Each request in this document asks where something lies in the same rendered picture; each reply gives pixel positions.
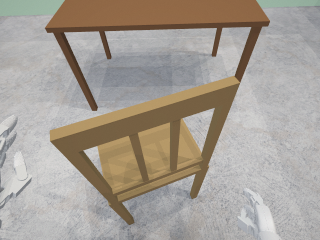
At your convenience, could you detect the robot right hand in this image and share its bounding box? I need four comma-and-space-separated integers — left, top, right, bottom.
237, 188, 277, 239

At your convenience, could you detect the robot left hand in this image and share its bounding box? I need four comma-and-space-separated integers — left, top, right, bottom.
0, 114, 32, 209

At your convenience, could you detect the table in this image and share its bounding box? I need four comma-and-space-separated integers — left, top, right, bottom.
45, 0, 270, 111

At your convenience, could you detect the chair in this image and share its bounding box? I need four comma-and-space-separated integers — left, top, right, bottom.
49, 76, 240, 225

